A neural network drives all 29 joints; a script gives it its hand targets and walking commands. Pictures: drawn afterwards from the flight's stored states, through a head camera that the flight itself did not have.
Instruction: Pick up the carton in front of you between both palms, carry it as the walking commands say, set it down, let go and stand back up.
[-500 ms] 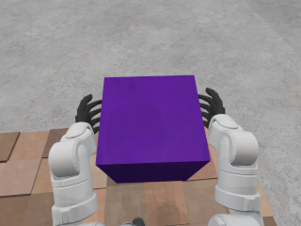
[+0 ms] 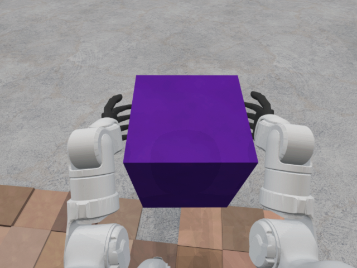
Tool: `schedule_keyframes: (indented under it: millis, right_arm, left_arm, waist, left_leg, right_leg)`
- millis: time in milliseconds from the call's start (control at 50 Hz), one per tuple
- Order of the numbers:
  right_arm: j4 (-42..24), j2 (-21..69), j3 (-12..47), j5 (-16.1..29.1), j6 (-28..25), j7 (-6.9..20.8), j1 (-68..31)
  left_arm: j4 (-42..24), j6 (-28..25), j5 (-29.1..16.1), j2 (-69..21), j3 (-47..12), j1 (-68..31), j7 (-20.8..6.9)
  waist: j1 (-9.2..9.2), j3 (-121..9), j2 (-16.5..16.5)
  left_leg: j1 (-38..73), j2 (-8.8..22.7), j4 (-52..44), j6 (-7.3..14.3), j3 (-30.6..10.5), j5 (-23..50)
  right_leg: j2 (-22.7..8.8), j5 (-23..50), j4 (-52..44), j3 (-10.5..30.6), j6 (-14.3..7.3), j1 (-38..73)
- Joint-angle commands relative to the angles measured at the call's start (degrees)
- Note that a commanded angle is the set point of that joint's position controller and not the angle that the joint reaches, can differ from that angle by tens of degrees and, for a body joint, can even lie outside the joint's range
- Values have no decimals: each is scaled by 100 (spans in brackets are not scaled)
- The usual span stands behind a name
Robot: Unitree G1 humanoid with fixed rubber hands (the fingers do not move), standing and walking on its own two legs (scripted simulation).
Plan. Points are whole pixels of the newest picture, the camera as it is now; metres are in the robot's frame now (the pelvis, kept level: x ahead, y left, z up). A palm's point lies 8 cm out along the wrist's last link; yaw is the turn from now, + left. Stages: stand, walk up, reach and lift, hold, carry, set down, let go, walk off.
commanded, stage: carry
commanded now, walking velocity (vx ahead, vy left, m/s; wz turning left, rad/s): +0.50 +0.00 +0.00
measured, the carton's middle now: (185, 147) +0.36 +0.03 +0.08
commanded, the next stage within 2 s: none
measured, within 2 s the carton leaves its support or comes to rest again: neither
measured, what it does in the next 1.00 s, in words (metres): walks ahead: left foot, then right foot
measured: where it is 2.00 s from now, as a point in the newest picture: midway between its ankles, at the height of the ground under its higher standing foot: (174, 121)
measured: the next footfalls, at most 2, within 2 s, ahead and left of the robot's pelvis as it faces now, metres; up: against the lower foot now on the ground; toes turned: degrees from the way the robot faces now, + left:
left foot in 0.14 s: +0.27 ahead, +0.09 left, -0.01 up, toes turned +4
right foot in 0.58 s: +0.59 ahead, -0.02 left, -0.02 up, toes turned -5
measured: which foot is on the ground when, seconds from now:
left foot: up 0.00-0.12, down 0.14-0.60, up 0.62-1.00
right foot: down 0.00-0.16, up 0.18-0.56, down 0.58-1.00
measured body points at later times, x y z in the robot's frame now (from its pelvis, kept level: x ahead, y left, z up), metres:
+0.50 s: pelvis +0.34 +0.05 -0.02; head +0.40 +0.05 +0.43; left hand +0.71 +0.16 +0.08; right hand +0.69 -0.14 +0.08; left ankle +0.24 +0.09 -0.74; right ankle +0.49 -0.07 -0.72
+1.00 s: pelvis +0.66 +0.06 -0.03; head +0.67 +0.06 +0.42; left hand +0.95 +0.22 +0.05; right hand +0.96 -0.08 +0.05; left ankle +0.81 +0.19 -0.74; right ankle +0.55 -0.02 -0.76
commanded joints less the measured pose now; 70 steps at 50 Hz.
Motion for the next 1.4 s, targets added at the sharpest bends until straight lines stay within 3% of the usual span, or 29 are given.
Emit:
schedule_keyframes:
  millis: [0,80,120,140,160,180,220,240,360,460,500,540,560,580,600,620,700,780,860,980,1040,1060,1080,1100,1120,1140,1180,1260,1380]
  right_arm:
    - [327,4210,3091,971,-42,121,-2972]
    - [232,4516,3317,1210,-16,233,-3416]
    - [64,4619,3446,1436,-20,333,-3592]
    - [-18,4689,3533,1563,-34,389,-3629]
    - [194,4634,3525,1554,-71,413,-3726]
    - [319,4814,3590,1704,-86,469,-3483]
    - [67,5452,3945,2100,-226,642,-3695]
    - [-58,5668,4056,2227,-303,724,-3878]
    - [-667,6002,4702,2631,-754,913,-3700]
    - [-693,5489,4762,2408,-855,871,-2937]
    - [-703,5292,4747,2317,-841,833,-2758]
    - [-422,5061,4591,2102,-777,808,-2384]
    - [-274,4934,4456,1948,-742,804,-2356]
    - [-61,4940,4323,1805,-712,799,-2281]
    - [237,4952,4152,1668,-646,766,-1842]
    - [71,4919,4112,1555,-658,733,-1810]
    - [-238,5534,4034,1254,-830,788,-1561]
    - [-813,5845,4601,1267,-1085,855,-853]
    - [-1426,5682,5010,1440,-1108,880,-138]
    - [-1910,4974,5102,1629,-879,902,-69]
    - [-1754,4397,4813,1597,-775,788,-296]
    - [-1598,4180,4684,1567,-748,735,-304]
    - [-1392,3951,4496,1461,-721,662,-351]
    - [-1024,3595,4156,1341,-664,560,-325]
    - [-887,3288,3988,1338,-649,456,-593]
    - [-922,3465,4094,1532,-656,437,-786]
    - [-769,3933,4140,1763,-665,491,-1609]
    - [-183,4650,4101,1891,-835,662,-2222]
    - [5,5404,4242,1950,-1049,865,-2104]
  left_arm:
    - [-259,-84,-2038,-5116,-3444,-3895,-886]
    - [-81,-60,-1732,-5171,-3204,-3738,-892]
    - [-129,-67,-1511,-5135,-3133,-3732,-862]
    - [-223,-73,-1385,-5039,-3088,-3898,-824]
    - [-165,-33,-1279,-5191,-3074,-3745,-806]
    - [-64,-20,-1144,-5063,-2986,-3621,-765]
    - [-120,-140,-896,-5308,-2986,-3515,-707]
    - [-133,-223,-794,-5450,-3014,-3432,-709]
    - [-761,-713,-588,-5496,-3507,-2754,-701]
    - [-1120,-773,-614,-5073,-3760,-2381,-778]
    - [-1178,-727,-701,-4916,-3812,-2281,-822]
    - [-915,-679,-652,-4812,-3783,-1946,-861]
    - [-711,-667,-598,-4747,-3674,-1676,-877]
    - [-549,-658,-576,-4606,-3554,-1610,-880]
    - [-154,-604,-558,-4537,-3523,-1532,-861]
    - [-299,-627,-786,-4929,-3707,-1533,-901]
    - [-973,-825,-1651,-6303,-4564,-2414,-1218]
    - [-1316,-997,-1679,-6426,-4839,-1532,-1364]
    - [-1693,-986,-1513,-6040,-4910,-411,-1382]
    - [-1898,-850,-1331,-5290,-4679,14,-1283]
    - [-1797,-768,-1282,-4841,-4543,-391,-1113]
    - [-1744,-739,-1210,-4672,-4482,-582,-1040]
    - [-1717,-687,-1158,-4506,-4391,-838,-958]
    - [-1447,-601,-1097,-4285,-4236,-998,-850]
    - [-1249,-544,-1021,-4102,-4072,-955,-742]
    - [-1178,-527,-972,-4087,-3936,-1023,-645]
    - [-788,-543,-876,-4329,-3611,-1481,-545]
    - [-285,-734,-681,-4891,-3475,-1802,-611]
    - [-374,-960,-759,-5585,-3812,-1885,-769]
  waist:
    - [-199,-1384,-628]
    - [-517,-1641,-1019]
    - [-1033,-2121,-830]
    - [-1249,-2240,-134]
    - [-952,-2848,1593]
    - [-1151,-3038,1611]
    - [-1145,-2409,591]
    - [-1130,-2209,467]
    - [-1171,-2200,699]
    - [-1375,-1892,687]
    - [-1177,-1865,779]
    - [-622,-2319,783]
    - [-272,-2467,211]
    - [-183,-2259,-707]
    - [-277,-2732,-1310]
    - [-215,-2745,-609]
    - [-535,-1904,157]
    - [-486,-1912,-338]
    - [-303,-1712,-388]
    - [-254,-1077,-648]
    - [-674,-1331,-567]
    - [-868,-1631,-174]
    - [-1035,-1797,754]
    - [-918,-1299,1591]
    - [-917,-1910,2021]
    - [-861,-1965,1408]
    - [-808,-1573,479]
    - [-897,-1374,571]
    - [-1073,-1221,596]
  left_leg:
    - [-176,-144,-1383,15,313,774]
    - [1502,-509,-2638,237,672,1853]
    - [3173,-340,-3221,173,741,2368]
    - [4304,116,-2975,96,228,2142]
    - [5858,1858,-2258,1091,-2338,3494]
    - [6164,1931,-2544,1546,-3286,2745]
    - [5250,1664,-2791,1291,-2603,3014]
    - [4902,1629,-2856,1187,-2326,3353]
    - [4840,1274,-2842,1148,-1367,3828]
    - [4605,800,-2601,785,-568,4605]
    - [4172,743,-2363,605,-302,4771]
    - [3404,547,-839,295,291,4888]
    - [2117,356,306,134,286,3229]
    - [709,-311,1506,16,281,-1052]
    - [-497,-717,2916,-129,-307,-1757]
    - [-922,-268,3133,12,-676,-1433]
    - [-261,348,1346,-116,-675,-283]
    - [-206,363,-171,-279,-335,248]
    - [-186,229,-1373,-255,0,1325]
    - [157,159,-2569,-11,134,1868]
    - [2171,17,-3138,133,465,2057]
    - [3261,-12,-3158,41,518,1801]
    - [4362,746,-2917,119,-527,2333]
    - [4513,1401,-2762,165,-1566,4631]
    - [5216,2116,-2862,1084,-2910,3552]
    - [4957,2060,-3117,1267,-3152,1911]
    - [3967,1707,-3448,1052,-2600,934]
    - [3487,1454,-3829,758,-1847,1243]
    - [4813,1245,-3705,337,-1099,3978]
  right_leg:
    - [-1082,4372,-404,922,-514,1720]
    - [-941,6279,346,173,-26,1663]
    - [-732,5652,1869,-234,267,1218]
    - [-557,3863,3041,-81,374,82]
    - [179,-588,4510,206,471,-1920]
    - [413,-1238,5361,558,339,-2809]
    - [29,-673,4976,666,202,-3087]
    - [-84,-454,4603,601,201,-3070]
    - [-110,495,2753,319,178,-3228]
    - [305,2078,647,-476,30,-2407]
    - [459,2653,35,-696,-139,-1280]
    - [528,2947,-114,-818,-278,728]
    - [-196,3371,278,117,-456,1981]
    - [-1221,5381,659,1513,-658,2781]
    - [-2177,4398,330,3555,-1809,3432]
    - [-2170,2978,88,3765,-1910,3261]
    - [-1642,2207,-621,2499,-1104,1067]
    - [-1432,3173,-780,1615,-953,1196]
    - [-1138,3966,-692,914,-638,1610]
    - [-1079,4028,-511,661,-411,1916]
    - [-912,4181,557,174,-107,1031]
    - [-654,3505,1597,-106,59,458]
    - [-246,1861,2931,-289,266,-855]
    - [316,-921,3825,-106,378,-1907]
    - [393,-1260,4861,217,365,-2671]
    - [-18,-990,5118,519,238,-3055]
    - [-371,-254,4684,552,178,-3108]
    - [-479,591,4168,387,263,-3247]
    - [-434,1243,3369,10,288,-4271]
